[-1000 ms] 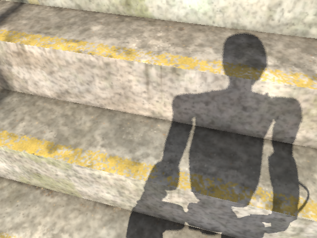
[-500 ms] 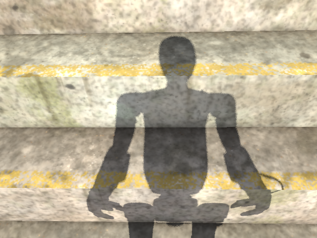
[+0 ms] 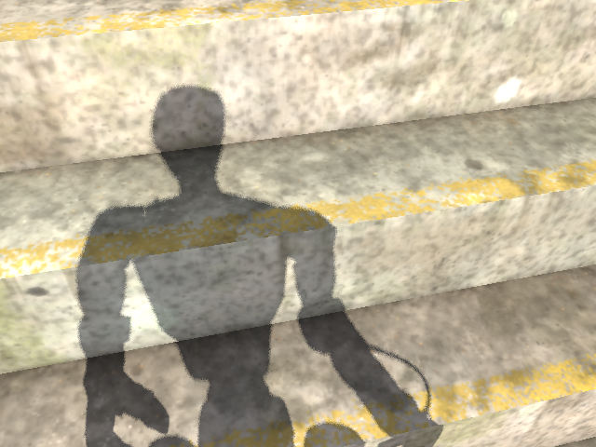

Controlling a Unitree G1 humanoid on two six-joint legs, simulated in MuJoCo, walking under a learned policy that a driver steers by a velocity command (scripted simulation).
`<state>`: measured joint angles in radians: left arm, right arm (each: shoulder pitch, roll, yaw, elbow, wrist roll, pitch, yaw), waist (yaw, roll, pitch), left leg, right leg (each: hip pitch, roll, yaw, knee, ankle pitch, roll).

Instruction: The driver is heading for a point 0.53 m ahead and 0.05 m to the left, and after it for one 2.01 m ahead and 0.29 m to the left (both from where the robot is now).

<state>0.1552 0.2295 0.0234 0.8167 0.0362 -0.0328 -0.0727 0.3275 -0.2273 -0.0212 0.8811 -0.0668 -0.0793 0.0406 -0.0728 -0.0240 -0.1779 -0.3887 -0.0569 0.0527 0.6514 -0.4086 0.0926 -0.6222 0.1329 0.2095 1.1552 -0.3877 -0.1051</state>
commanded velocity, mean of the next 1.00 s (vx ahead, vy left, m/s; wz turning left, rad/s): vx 0.31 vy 0.00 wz -0.06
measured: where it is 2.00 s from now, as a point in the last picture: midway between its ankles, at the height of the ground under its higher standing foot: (208, 42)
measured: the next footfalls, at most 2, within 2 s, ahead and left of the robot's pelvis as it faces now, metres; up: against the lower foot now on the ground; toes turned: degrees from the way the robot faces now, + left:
right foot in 0.28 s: +0.27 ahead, -0.08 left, +0.22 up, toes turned -6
left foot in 0.82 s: +0.42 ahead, +0.25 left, +0.43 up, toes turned +7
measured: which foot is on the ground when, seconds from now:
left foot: down 0.00-0.34, up 0.36-0.80, down 0.82-1.00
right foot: up 0.00-0.26, down 0.28-0.86, up 0.88-1.00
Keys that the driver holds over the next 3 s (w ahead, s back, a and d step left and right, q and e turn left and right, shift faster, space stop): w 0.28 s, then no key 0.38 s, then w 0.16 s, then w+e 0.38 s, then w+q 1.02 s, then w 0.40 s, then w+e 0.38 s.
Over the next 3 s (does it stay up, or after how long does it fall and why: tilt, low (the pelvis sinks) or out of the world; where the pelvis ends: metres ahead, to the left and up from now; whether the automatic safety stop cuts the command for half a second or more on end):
stays up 1.30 0.22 1.08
